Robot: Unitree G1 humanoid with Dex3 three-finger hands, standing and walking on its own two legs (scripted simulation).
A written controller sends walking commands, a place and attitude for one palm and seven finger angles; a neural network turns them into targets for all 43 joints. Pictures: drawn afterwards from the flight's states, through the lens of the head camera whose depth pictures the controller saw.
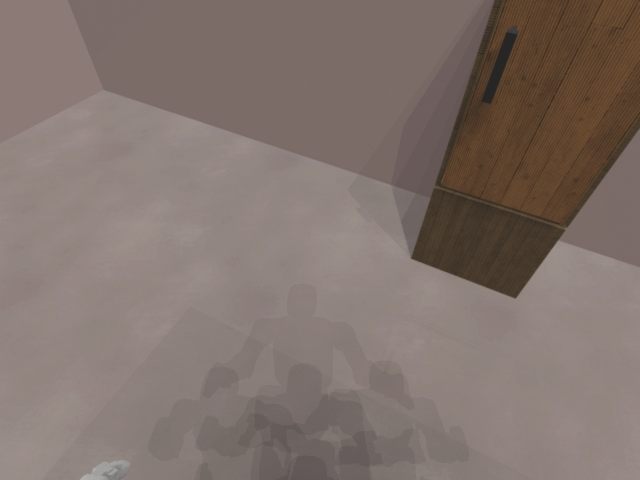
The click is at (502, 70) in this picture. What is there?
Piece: cupboard door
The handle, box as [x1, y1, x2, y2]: [481, 25, 518, 103]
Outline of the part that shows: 516,26 513,25 512,28 508,29 506,32 481,101 490,103 518,31 515,29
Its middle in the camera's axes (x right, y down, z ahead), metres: +0.44 -0.43 +0.95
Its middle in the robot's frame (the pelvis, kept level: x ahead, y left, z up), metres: +1.03 -0.39 +0.08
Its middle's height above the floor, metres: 0.85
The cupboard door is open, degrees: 0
